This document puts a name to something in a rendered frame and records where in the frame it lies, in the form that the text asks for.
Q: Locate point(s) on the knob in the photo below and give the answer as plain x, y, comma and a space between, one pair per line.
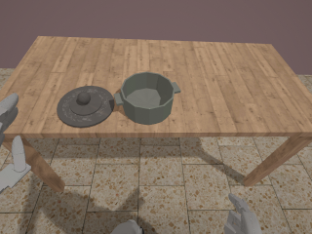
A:
84, 97

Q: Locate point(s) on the robot right hand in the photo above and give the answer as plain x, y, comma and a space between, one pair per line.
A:
245, 223

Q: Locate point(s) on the robot left hand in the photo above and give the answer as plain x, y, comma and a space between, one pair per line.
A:
13, 173

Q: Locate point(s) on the left robot thigh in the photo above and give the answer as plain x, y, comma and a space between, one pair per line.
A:
127, 228

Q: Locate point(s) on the table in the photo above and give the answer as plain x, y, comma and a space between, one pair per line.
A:
226, 90

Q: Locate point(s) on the robot left shin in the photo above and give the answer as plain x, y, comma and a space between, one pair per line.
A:
130, 220

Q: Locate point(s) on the pot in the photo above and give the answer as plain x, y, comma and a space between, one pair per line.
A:
147, 97

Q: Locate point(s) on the lid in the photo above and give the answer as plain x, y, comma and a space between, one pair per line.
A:
84, 115

